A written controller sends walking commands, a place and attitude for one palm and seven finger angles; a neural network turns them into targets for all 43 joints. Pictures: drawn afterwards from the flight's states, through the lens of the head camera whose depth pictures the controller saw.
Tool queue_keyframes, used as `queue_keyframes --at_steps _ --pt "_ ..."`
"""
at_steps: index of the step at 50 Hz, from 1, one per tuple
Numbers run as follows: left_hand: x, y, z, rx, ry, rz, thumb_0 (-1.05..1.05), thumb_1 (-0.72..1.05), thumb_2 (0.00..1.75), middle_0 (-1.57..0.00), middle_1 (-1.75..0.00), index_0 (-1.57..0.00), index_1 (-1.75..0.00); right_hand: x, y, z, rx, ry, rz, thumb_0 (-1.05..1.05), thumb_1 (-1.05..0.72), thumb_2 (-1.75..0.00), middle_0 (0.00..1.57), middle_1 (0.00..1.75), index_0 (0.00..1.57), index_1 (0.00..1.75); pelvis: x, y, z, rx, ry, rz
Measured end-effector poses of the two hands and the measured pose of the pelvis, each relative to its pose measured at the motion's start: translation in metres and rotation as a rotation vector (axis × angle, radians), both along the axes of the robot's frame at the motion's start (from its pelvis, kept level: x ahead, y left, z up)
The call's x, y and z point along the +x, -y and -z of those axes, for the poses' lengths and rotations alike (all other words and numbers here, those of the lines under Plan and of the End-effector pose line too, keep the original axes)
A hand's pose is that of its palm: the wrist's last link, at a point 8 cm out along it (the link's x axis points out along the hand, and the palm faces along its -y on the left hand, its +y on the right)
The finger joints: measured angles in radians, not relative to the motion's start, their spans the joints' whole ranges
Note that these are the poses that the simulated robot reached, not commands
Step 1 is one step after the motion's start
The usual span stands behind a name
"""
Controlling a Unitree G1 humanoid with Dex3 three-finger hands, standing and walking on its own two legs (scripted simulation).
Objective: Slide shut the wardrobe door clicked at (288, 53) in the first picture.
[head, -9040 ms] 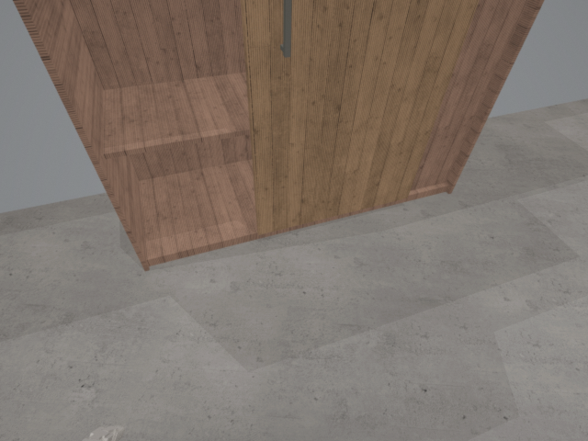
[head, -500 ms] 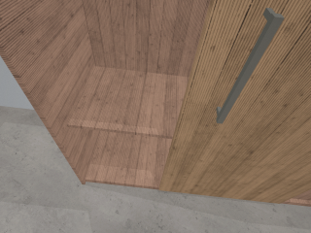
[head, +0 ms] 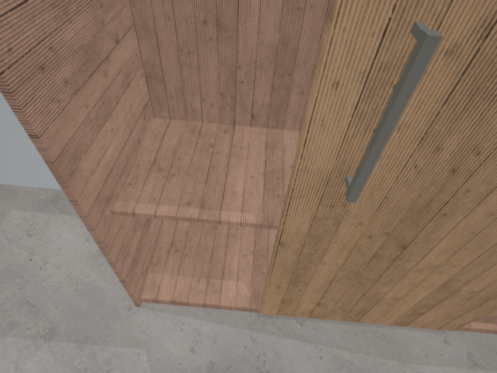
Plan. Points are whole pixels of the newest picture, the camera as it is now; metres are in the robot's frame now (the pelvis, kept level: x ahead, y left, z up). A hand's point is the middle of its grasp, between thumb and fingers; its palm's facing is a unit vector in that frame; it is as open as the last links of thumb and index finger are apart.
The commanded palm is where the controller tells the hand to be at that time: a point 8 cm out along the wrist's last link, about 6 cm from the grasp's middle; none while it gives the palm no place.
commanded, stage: look again from close up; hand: right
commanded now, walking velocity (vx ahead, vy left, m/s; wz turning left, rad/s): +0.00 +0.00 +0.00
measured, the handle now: (378, 129) +0.43 -0.16 +0.20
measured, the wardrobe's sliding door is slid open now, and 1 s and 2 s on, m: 0.47 0.47 0.47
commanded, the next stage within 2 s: raise the hand with hooked fingers in 0.74 s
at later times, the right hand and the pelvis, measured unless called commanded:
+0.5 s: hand out of the picture -0.02 -0.18 -0.17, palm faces +0.01 +0.98 -0.20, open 7.4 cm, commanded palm none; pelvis -0.01 -0.01 +0.00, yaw +0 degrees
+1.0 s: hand out of the picture +0.13 -0.22 -0.06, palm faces +0.22 +0.95 -0.20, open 7.4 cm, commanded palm +0.10 -0.24 -0.04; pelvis -0.02 -0.03 -0.01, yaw -2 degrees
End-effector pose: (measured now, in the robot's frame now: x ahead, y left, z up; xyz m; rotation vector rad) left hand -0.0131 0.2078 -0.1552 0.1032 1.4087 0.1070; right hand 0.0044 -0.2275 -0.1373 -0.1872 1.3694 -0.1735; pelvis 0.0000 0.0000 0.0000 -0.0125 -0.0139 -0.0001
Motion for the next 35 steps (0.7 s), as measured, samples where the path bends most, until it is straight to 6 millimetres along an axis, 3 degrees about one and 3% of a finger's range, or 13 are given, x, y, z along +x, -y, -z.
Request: queue_keyframes --at_steps 18,35 --pt "-0.034 0.016 -0.002 -0.018 -0.077 -0.021 0.01 0.91 0.90 -0.20 -0.29 -0.20 -0.30 -0.020 -0.003 0.003 0.024 -0.043 0.011 0.00 -0.91 -0.90 0.20 0.30 0.20 0.30 -0.006 0.005 -0.001 0.001 -0.002 -0.001" --pt "-0.032 0.026 -0.004 -0.013 -0.067 -0.032 0.01 0.91 0.90 -0.20 -0.29 -0.20 -0.30 -0.026 0.000 0.007 0.042 -0.057 0.012 0.01 -0.91 -0.90 0.20 0.30 0.20 0.30 -0.006 0.012 0.000 0.004 -0.005 -0.007"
